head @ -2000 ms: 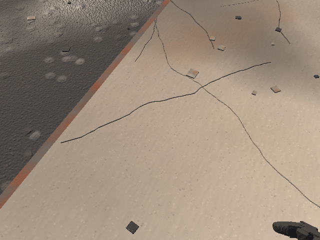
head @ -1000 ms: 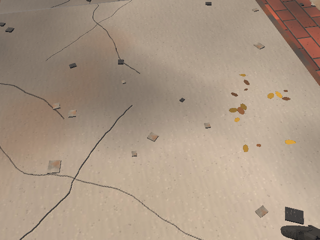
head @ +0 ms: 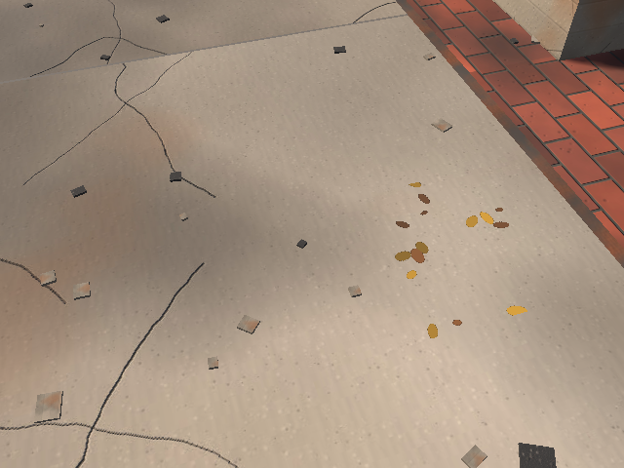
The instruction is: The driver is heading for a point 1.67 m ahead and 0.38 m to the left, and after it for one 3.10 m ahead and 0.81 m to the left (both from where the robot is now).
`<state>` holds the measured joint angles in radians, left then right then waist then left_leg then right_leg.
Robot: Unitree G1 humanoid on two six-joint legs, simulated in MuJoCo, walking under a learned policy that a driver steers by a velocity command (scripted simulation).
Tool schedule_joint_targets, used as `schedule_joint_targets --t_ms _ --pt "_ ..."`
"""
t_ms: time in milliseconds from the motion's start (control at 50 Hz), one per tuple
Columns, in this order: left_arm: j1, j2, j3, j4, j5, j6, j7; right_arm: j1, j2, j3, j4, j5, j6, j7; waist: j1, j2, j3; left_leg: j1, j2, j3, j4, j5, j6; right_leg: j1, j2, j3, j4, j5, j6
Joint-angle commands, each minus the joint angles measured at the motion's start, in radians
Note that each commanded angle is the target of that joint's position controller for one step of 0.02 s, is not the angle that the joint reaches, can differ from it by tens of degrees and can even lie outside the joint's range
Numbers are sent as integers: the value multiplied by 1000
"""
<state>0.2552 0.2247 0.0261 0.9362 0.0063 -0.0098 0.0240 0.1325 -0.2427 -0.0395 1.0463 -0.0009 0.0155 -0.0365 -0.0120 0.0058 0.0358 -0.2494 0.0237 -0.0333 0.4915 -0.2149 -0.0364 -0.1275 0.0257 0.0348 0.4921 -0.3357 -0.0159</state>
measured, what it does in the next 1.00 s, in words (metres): walks ahead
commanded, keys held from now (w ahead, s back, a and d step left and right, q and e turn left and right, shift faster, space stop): no key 0.42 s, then w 0.58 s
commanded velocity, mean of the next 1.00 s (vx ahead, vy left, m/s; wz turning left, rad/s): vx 0.18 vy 0.00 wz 0.00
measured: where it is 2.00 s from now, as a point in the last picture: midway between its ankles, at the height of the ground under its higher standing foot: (315, 351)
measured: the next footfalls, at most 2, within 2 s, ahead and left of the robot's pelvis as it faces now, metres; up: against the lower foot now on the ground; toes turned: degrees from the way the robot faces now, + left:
right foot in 1.16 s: +0.46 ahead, -0.09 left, +0.00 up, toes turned -2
left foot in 1.70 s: +0.77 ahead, +0.15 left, +0.00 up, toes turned +3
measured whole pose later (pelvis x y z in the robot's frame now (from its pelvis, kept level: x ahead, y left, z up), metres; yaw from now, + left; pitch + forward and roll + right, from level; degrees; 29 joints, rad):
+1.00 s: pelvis +0.17 +0.04 +0.01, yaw +0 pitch +1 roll +0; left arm 0.06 0.25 0.05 0.90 -0.03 -0.08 -0.02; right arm 0.47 -0.18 -0.01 1.10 0.00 -0.08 -0.01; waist -0.08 -0.03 0.00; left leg 0.09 -0.04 0.04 0.16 -0.28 0.05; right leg -0.66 -0.10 -0.01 0.72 -0.02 -0.02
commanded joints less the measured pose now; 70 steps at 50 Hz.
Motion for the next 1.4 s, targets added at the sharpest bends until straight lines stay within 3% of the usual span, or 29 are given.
schedule_joint_targets --t_ms 20,420,460,500,540,580,620,660,680,700,720,740,760,800,820,880,940,1060,1120,1140,1160,1180,1200,1220,1240,1260,1300,1340,1400 --pt "36 106 19 -12 0 -9 4 -3 -109 -19 -17 0 -6 -5 -1 -15 -23 111 16 -13 -39 192 32 -112 -51 40 -110 241 -11" --pt "93 77 -2 97 -2 -10 9 50 -83 -10 48 1 -3 -13 3 -8 10 92 6 -7 -61 142 31 -129 -39 19 -138 156 -7" --pt "120 88 3 112 -9 -5 14 69 -69 -7 60 5 0 -15 9 -34 6 71 -39 42 -18 -90 34 -135 -35 30 -170 -119 -30" --pt "129 146 22 98 -20 -4 19 38 -71 -9 41 8 -12 -12 32 -109 79 -70 -80 92 108 -288 41 -164 -120 163 -251 -442 -104" --pt "143 201 45 91 -31 -21 19 -10 -45 -2 5 14 -46 5 53 -192 152 -198 -27 70 288 -206 59 -161 -296 388 -350 -514 -204" --pt "119 169 43 79 -29 -41 15 -10 -49 -4 -11 28 -78 24 37 -174 182 -290 28 32 316 -257 91 -96 -338 412 -341 -379 -223" --pt "67 159 42 62 -42 -44 8 57 -44 -7 3 36 -101 38 -15 -139 153 -141 21 64 102 -208 113 -113 -275 288 -278 -253 -169" --pt "36 153 39 44 -40 -43 2 245 -65 -29 84 26 -103 40 -81 -75 67 202 -47 94 -17 -34 91 -256 -159 143 -110 -60 -118" --pt "9 100 22 25 -27 -52 -4 381 -129 -49 105 21 -103 36 -131 113 4 349 117 -159 -134 -111 138 -366 -58 10 215 37 -59" --pt "18 46 12 -15 -30 -70 1 495 -231 -64 113 19 -111 46 -136 345 -62 468 334 -618 -313 -251 284 -574 54 -38 511 -190 -18" --pt "12 84 21 -16 -51 -84 -2 419 -164 -37 101 7 -127 50 -88 208 -8 401 385 -703 -336 -337 318 -647 -4 67 697 -209 -35" --pt "-3 95 24 -18 -63 -95 -12 327 -116 -23 66 9 -137 51 -54 126 65 342 356 -582 -330 -320 290 -697 -58 85 751 -107 -61" --pt "-4 98 26 -9 -57 -102 -17 268 -95 -14 41 8 -141 57 -32 83 77 308 303 -456 -339 -252 253 -689 -99 65 733 -7 -74" --pt "-35 127 46 -11 -37 -104 -22 248 -58 3 26 3 -133 61 -18 73 76 275 221 -262 -349 -7 199 -641 -142 30 633 115 -70" --pt "-37 115 47 -9 -35 -99 -28 278 -48 8 30 0 -127 57 -20 88 61 275 196 -200 -348 93 191 -616 -144 9 601 142 -59" --pt "-123 68 38 -43 -28 -83 -34 338 -86 7 35 -4 -114 37 -31 64 63 273 186 -124 -363 279 213 -644 -142 -33 490 203 -13" --pt "-267 45 23 -100 -29 -83 -38 338 -109 5 17 -6 -104 22 -53 62 92 210 165 -66 -397 282 210 -600 -118 -60 270 311 10" --pt "-409 67 15 -162 -39 -93 -67 397 -122 -9 28 14 -97 14 -54 73 127 297 216 -21 -387 340 204 -527 -81 -68 60 370 -32" --pt "-294 131 43 -145 -37 -99 -72 359 -157 -26 10 8 -83 13 38 117 10 382 233 4 -203 766 174 -329 -18 -99 50 285 -83" --pt "-138 170 67 -98 -39 -97 -67 340 -154 -26 2 1 -73 14 118 126 -86 355 202 32 -23 897 153 -138 16 -120 49 274 -110" --pt "45 215 88 -49 -37 -91 -57 325 -140 -17 -18 -6 -70 16 196 111 -197 182 164 47 220 780 123 152 -52 -42 71 266 -153" --pt "193 306 109 -17 -9 -84 -49 432 -21 14 -37 -9 -85 29 155 -119 -373 -213 0 71 630 296 60 547 -324 414 23 61 -304" --pt "191 258 90 -7 -11 -82 -52 437 7 25 -24 12 -118 38 145 -234 -457 -365 -97 -71 852 -329 58 587 -433 774 -191 -50 -365" --pt "90 195 70 -14 -22 -89 -55 331 -88 -2 -61 41 -141 43 129 -186 -278 -465 -28 -105 927 -298 83 447 -384 655 -222 -74 -301" --pt "-8 152 56 -37 -23 -94 -55 247 -118 -9 -88 53 -153 39 97 -113 -157 -463 29 -71 898 -206 98 268 -349 484 -242 12 -261" --pt "-79 124 47 -44 -13 -102 -61 210 -114 -15 -95 44 -153 29 57 -37 -92 -413 75 -52 826 -124 100 107 -311 364 -273 122 -235" --pt "-120 79 32 -36 2 -112 -71 249 -79 -24 -87 26 -123 20 -8 -66 -61 -290 123 -55 736 -63 100 -59 -247 224 -326 209 -212" --pt "-87 95 34 -11 -4 -115 -67 253 -50 -23 -93 22 -102 18 -24 -71 -31 -278 135 -37 672 -52 87 -129 -232 164 -370 242 -230" --pt "-27 147 44 11 -2 -114 -41 117 -77 -32 -149 8 -95 14 -5 -51 20 -401 151 -27 508 89 52 -114 -233 128 -410 263 -240"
